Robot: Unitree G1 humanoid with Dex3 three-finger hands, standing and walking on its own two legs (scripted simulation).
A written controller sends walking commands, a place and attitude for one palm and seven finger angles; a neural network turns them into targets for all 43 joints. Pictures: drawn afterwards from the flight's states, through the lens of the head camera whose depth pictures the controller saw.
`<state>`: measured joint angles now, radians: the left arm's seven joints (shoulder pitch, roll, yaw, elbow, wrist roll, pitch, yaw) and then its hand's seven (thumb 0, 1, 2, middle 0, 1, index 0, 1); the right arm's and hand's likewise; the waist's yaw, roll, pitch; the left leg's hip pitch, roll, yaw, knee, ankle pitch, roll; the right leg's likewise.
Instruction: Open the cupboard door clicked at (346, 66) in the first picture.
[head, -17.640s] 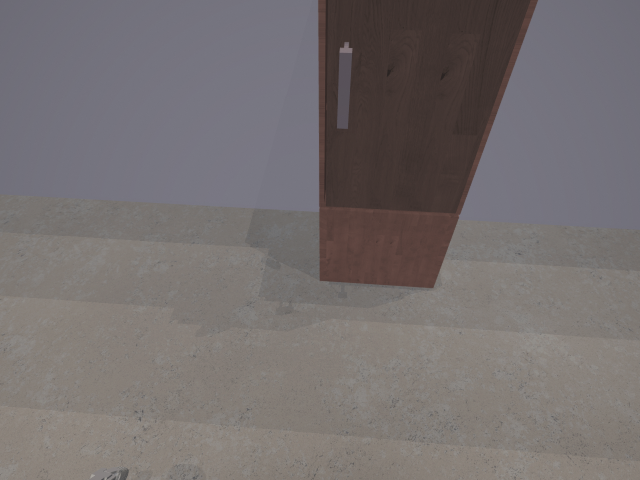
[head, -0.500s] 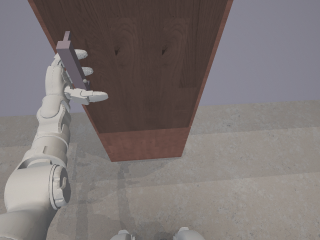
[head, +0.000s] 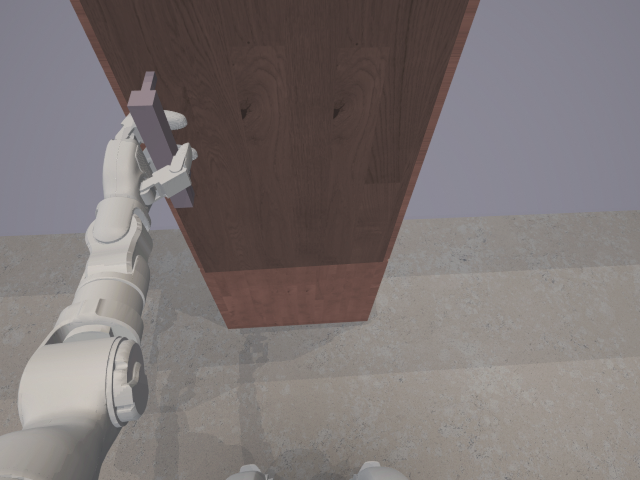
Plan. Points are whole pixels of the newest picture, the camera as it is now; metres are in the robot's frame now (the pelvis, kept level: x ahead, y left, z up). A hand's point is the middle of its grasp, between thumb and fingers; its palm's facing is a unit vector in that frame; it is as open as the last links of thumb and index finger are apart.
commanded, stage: pull the door open along its arc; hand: left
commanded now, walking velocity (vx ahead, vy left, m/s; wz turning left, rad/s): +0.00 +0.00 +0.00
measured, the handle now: (168, 144) +0.53 +0.18 +0.10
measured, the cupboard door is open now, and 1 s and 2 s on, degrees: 1 35 39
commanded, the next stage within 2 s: open thumb and fingers to let go in 1.18 s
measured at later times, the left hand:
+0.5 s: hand (184, 208) +0.42 +0.14 +0.10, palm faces +0.00 -1.00 +0.01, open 6.4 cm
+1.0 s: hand (259, 304) +0.29 +0.05 +0.10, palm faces +0.37 -0.93 -0.02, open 6.4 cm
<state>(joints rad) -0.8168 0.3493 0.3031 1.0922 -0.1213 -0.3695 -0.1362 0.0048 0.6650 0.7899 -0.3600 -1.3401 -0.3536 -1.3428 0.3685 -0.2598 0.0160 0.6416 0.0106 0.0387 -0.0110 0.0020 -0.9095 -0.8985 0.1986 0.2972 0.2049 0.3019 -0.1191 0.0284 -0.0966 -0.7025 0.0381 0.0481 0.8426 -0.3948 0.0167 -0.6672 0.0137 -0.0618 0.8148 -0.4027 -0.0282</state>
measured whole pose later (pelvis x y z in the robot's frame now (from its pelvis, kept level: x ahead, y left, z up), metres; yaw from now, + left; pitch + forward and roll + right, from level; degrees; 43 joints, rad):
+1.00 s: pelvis +0.00 -0.03 +0.01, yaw +3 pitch +3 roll +0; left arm 0.10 -0.08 -0.28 -0.02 0.06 -0.01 0.57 -0.01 0.62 0.72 -0.32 -1.34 -0.34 -1.34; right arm 0.13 -0.16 0.03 0.53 -0.05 0.07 0.03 0.01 -0.91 -0.90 0.20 0.30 0.20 0.30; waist 0.00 0.04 -0.08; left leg -0.43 0.02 0.00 0.75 -0.37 -0.02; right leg -0.39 0.01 -0.11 0.75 -0.42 -0.06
